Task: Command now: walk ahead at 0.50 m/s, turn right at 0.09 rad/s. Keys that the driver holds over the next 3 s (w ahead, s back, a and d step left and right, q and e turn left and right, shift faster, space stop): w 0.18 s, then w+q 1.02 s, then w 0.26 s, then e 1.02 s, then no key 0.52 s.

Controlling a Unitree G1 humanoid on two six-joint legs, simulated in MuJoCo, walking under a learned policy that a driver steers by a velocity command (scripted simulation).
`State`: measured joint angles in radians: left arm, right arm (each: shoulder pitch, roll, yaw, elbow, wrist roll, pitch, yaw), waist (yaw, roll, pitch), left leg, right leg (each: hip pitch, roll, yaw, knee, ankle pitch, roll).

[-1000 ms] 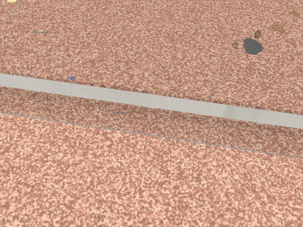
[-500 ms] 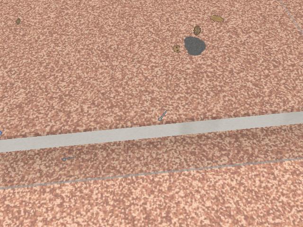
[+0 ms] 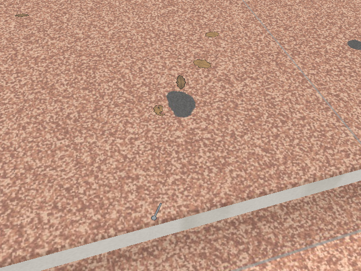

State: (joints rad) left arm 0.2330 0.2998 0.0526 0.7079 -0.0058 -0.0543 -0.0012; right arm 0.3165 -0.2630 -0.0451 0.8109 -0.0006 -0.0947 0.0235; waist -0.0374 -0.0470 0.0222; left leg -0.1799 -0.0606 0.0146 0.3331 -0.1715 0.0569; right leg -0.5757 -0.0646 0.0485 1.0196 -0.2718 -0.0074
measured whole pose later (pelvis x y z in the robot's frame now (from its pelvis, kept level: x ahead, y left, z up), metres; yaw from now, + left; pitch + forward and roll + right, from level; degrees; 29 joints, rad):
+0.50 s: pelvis +0.28 -0.06 +0.00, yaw +7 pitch +1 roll -2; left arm 0.24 0.27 0.06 0.77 0.01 -0.10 -0.01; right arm 0.25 -0.32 -0.06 0.82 0.02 -0.04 -0.01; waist 0.01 0.05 0.03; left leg -0.60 0.10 -0.05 1.11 -0.27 -0.02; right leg -0.17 0.02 -0.12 0.32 -0.16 -0.05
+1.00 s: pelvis +0.52 +0.05 -0.01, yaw +24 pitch +2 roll -1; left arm 0.11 0.25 0.02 0.70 -0.02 -0.09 -0.02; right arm 0.41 -0.25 -0.05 0.80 -0.01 0.00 0.01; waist -0.03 -0.03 0.00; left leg -0.21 -0.07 -0.06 0.46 -0.29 0.09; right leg -0.86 -0.06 0.00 1.84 -0.49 0.06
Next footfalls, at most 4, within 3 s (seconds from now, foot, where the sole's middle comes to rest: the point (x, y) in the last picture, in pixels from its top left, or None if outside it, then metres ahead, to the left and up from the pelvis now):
0.28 right None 0.33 -0.15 -0.78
0.82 left None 0.49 0.12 -0.78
1.20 right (157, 169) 0.85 0.07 -0.66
1.68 left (71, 159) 0.91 0.42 -0.66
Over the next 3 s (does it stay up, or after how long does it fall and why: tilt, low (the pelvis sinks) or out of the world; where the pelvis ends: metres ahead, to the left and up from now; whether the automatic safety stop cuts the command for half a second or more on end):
stays up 0.88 0.25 0.11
